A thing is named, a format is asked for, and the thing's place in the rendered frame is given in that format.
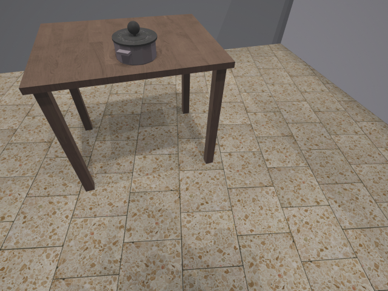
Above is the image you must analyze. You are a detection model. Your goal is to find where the table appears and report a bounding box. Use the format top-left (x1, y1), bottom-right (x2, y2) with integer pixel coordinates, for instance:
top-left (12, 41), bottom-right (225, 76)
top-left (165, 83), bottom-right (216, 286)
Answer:
top-left (19, 14), bottom-right (235, 192)

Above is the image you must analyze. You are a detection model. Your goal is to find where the knob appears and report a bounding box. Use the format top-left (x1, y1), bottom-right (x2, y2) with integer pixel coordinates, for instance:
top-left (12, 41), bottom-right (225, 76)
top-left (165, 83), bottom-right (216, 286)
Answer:
top-left (127, 21), bottom-right (140, 35)

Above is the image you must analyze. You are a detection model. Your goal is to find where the pot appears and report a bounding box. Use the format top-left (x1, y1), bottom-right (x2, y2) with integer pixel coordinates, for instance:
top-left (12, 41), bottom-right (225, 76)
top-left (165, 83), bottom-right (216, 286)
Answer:
top-left (113, 42), bottom-right (156, 65)

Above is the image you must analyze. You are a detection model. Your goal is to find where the lid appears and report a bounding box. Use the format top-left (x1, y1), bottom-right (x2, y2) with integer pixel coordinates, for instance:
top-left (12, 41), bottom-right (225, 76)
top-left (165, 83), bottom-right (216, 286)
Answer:
top-left (112, 27), bottom-right (157, 47)

